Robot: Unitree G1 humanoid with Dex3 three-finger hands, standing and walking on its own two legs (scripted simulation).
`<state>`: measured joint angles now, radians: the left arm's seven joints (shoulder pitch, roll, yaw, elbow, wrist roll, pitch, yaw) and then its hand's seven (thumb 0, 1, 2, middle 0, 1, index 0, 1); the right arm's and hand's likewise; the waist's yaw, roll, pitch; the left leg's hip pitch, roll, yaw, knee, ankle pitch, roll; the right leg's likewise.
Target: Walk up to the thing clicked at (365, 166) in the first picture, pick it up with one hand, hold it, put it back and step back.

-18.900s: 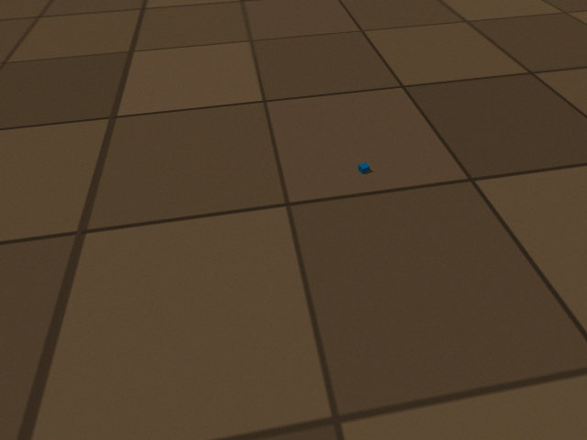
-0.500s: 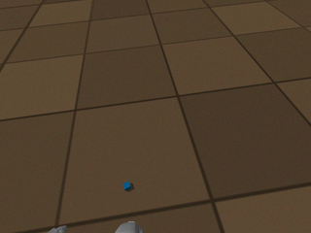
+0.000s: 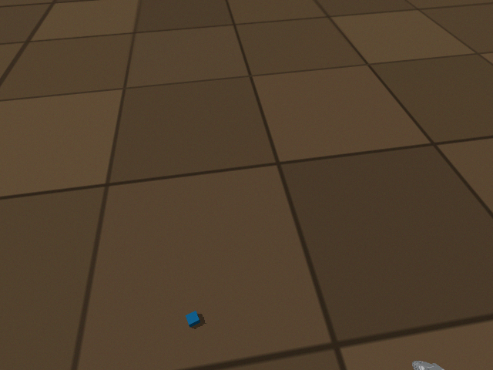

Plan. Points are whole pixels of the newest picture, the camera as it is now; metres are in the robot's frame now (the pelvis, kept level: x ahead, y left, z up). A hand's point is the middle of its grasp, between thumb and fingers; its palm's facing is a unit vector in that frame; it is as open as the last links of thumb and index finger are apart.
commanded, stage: walk up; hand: left
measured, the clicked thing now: (193, 318) +0.41 +0.24 -0.74
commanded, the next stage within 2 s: stand in 1.10 s
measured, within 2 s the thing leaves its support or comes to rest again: neither
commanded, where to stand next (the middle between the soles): +0.03 +0.00 m, yaw +1 degrees
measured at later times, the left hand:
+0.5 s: hand out of the picture +0.11 +0.25 -0.13, palm faces -0.01 -0.94 -0.33, open 7.4 cm
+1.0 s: hand out of the picture +0.09 +0.26 -0.13, palm faces +0.00 -0.94 -0.34, open 7.4 cm
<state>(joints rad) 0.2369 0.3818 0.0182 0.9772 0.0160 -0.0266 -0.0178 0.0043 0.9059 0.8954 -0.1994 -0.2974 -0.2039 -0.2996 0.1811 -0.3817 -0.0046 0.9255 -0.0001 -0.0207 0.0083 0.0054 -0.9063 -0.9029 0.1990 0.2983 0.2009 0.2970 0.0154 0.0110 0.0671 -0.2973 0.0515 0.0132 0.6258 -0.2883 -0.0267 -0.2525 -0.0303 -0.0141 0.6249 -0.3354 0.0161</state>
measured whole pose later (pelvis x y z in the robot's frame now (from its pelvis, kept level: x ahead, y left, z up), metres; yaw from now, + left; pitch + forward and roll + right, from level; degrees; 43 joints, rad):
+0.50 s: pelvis +0.01 +0.00 +0.02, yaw +0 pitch -3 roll +0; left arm 0.06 0.35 0.01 1.12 0.01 -0.02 -0.01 0.00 0.91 0.90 -0.20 -0.30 -0.20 -0.30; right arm 0.09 -0.37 0.01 1.13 -0.01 0.00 0.01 0.01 -0.91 -0.90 0.20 0.30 0.20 0.30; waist 0.00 0.00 0.05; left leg -0.14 0.06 0.02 0.38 -0.18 -0.04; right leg -0.10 -0.02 -0.02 0.37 -0.22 0.02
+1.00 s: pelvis +0.02 +0.00 +0.02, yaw +0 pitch -2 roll +0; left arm 0.10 0.35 0.02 1.17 0.02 -0.01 -0.01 0.00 0.91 0.90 -0.20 -0.30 -0.20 -0.30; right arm 0.10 -0.35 0.00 1.16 -0.01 -0.01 0.01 0.01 -0.91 -0.90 0.20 0.30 0.20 0.30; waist 0.00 0.01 0.04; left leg -0.13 0.05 0.02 0.34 -0.17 -0.03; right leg -0.08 -0.03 -0.02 0.31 -0.20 0.03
